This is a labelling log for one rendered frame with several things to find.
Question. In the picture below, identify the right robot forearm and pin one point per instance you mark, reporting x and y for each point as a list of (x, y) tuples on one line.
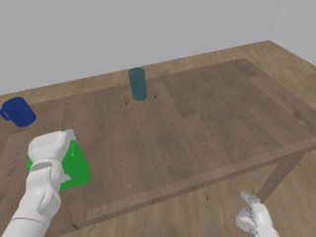
[(265, 231)]

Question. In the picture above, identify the sponge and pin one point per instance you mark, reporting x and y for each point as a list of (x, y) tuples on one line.
[(74, 165)]

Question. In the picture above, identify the left robot hand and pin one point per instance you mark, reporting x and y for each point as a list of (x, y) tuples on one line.
[(53, 146)]

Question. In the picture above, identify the right robot hand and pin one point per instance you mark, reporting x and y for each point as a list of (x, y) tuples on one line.
[(248, 219)]

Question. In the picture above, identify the left robot forearm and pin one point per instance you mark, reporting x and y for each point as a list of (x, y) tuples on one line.
[(40, 202)]

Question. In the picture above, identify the table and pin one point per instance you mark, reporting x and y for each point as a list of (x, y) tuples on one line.
[(196, 128)]

